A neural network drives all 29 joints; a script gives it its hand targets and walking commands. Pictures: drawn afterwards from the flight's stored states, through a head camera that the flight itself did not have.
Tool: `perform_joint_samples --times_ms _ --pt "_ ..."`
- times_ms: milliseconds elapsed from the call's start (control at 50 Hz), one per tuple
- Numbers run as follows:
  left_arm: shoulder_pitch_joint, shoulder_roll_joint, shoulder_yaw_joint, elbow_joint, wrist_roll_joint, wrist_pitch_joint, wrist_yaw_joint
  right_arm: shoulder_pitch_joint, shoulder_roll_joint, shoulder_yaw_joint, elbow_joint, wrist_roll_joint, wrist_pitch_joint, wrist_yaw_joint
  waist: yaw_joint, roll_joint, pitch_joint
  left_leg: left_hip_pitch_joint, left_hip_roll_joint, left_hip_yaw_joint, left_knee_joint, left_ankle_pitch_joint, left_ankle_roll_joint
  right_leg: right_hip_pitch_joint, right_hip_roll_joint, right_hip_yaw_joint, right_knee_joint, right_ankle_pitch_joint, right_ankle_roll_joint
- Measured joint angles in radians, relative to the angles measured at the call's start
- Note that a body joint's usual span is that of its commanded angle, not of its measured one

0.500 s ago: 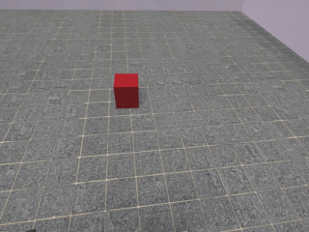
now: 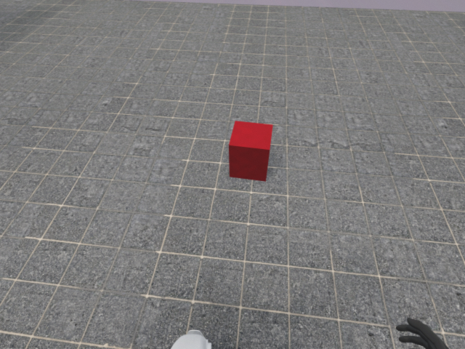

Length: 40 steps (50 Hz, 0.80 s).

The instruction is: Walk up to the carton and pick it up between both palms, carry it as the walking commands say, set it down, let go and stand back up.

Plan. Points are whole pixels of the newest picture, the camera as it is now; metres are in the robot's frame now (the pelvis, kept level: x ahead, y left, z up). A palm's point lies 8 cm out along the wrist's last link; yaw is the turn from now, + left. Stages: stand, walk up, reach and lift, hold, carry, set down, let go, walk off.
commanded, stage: walk up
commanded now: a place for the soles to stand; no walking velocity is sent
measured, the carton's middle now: (250, 151) +1.21 -0.01 -0.65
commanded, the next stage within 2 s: none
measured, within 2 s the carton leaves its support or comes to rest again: neither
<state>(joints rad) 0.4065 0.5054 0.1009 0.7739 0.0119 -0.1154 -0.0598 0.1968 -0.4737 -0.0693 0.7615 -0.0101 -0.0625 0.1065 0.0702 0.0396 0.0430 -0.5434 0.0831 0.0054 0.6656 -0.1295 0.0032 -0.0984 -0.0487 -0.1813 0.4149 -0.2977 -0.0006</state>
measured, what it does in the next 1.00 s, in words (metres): walks ahead: left foot, then right foot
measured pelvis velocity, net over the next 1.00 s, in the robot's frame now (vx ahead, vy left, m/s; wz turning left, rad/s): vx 0.43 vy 0.02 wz -0.01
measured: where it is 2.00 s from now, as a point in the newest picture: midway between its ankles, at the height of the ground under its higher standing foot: (247, 240)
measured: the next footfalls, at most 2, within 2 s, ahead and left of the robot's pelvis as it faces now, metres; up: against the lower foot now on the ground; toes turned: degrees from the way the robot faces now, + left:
left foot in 0.08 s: +0.21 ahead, +0.13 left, +0.00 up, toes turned +5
right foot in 0.50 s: +0.39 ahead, -0.13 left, +0.00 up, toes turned -6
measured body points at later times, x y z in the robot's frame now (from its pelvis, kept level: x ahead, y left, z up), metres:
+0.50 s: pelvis +0.24 +0.00 -0.02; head +0.25 -0.01 +0.43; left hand +0.40 +0.33 -0.08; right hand +0.27 -0.36 -0.10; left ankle +0.17 +0.13 -0.74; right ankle +0.35 -0.12 -0.74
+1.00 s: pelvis +0.43 +0.02 -0.01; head +0.44 +0.04 +0.44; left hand +0.51 +0.35 -0.12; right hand +0.54 -0.33 -0.07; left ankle +0.49 +0.13 -0.74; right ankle +0.43 -0.12 -0.69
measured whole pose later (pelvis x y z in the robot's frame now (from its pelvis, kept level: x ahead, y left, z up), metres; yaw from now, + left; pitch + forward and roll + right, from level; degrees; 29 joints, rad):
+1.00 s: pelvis +0.43 +0.02 -0.01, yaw -1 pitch -1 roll +0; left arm 0.35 0.48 0.06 0.77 0.01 -0.07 -0.05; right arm 0.28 -0.48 -0.07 0.73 -0.01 -0.11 0.04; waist 0.00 -0.06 0.03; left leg -0.34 0.04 0.10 0.58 -0.23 0.03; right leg -0.45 -0.06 0.00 1.00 -0.38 -0.02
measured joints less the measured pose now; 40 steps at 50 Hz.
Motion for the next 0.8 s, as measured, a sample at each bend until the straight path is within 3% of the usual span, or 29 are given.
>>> perform_joint_samples --times_ms 60,100,160,200,360,480,540,600,640,720,800 --pt "0.022 0.008 -0.008 -0.005 -0.001 0.012 0.001 -0.036 0.005 -0.003 -0.016 0.000 -0.003 0.003 0.009 -0.025 0.000 0.066 -0.020 0.046 -0.094 -0.012 0.020 0.028 -0.026 -0.001 0.051 -0.076 0.022" --pt "0.030 0.007 -0.020 -0.014 -0.008 0.022 0.008 -0.045 -0.007 -0.010 -0.033 -0.013 -0.016 -0.010 0.007 -0.036 -0.001 0.111 -0.043 0.060 -0.121 -0.005 0.044 -0.013 -0.055 0.012 0.208 -0.153 0.000" --pt "-0.008 -0.011 -0.038 -0.020 -0.012 0.038 0.020 -0.033 0.001 -0.010 -0.046 0.006 -0.029 -0.037 -0.012 -0.061 0.014 0.116 -0.059 0.067 -0.033 -0.059 0.047 -0.189 -0.028 0.142 0.590 -0.151 -0.035" --pt "-0.027 -0.017 -0.045 -0.023 -0.013 0.039 0.020 -0.006 0.015 -0.005 -0.046 0.015 -0.033 -0.048 -0.027 -0.086 0.014 0.165 -0.067 0.075 -0.064 -0.085 0.043 -0.282 -0.026 0.176 0.673 -0.093 -0.036" --pt "-0.102 -0.032 -0.031 -0.010 0.007 0.050 -0.021 0.127 -0.006 -0.017 -0.038 0.007 -0.049 -0.056 -0.103 -0.099 0.012 0.344 -0.078 0.098 -0.186 -0.134 0.038 -0.441 -0.079 0.161 0.380 0.067 -0.012" --pt "-0.188 -0.024 -0.014 -0.012 0.007 0.040 -0.040 0.193 -0.036 -0.021 -0.024 0.002 -0.038 -0.053 -0.135 -0.062 0.007 0.420 -0.052 0.097 -0.135 -0.252 -0.002 -0.356 -0.029 0.125 0.164 0.132 -0.032" --pt "-0.213 -0.011 -0.008 -0.042 0.003 0.018 -0.018 0.192 -0.030 -0.009 -0.017 0.004 -0.029 -0.064 -0.123 -0.038 0.019 0.318 -0.031 0.053 0.155 -0.322 0.023 -0.335 0.001 0.117 0.192 0.160 -0.042" --pt "-0.200 -0.026 -0.015 -0.062 -0.012 0.017 -0.002 0.166 -0.020 0.006 -0.004 0.008 -0.019 -0.073 -0.103 -0.006 0.027 0.169 -0.040 -0.005 0.395 -0.289 0.030 -0.292 0.011 0.102 0.200 0.097 -0.042" --pt "-0.176 -0.032 -0.020 -0.065 -0.011 0.019 0.004 0.155 -0.013 0.010 0.006 0.005 -0.020 -0.068 -0.087 0.007 0.019 0.103 -0.018 0.004 0.375 -0.252 0.018 -0.250 0.015 0.093 0.162 0.089 -0.040" --pt "-0.112 -0.022 -0.017 -0.060 -0.003 0.019 -0.002 0.135 0.001 0.010 0.015 -0.007 -0.016 -0.045 -0.056 0.004 0.006 0.042 0.014 0.034 0.186 -0.202 0.004 -0.186 0.015 0.085 0.117 0.065 -0.041" --pt "-0.053 -0.002 -0.014 -0.044 -0.004 0.027 -0.009 0.105 0.007 0.003 0.018 -0.011 -0.016 -0.029 -0.033 -0.021 -0.004 0.062 0.008 0.057 0.008 -0.112 0.003 -0.135 0.007 0.086 0.120 0.010 -0.025"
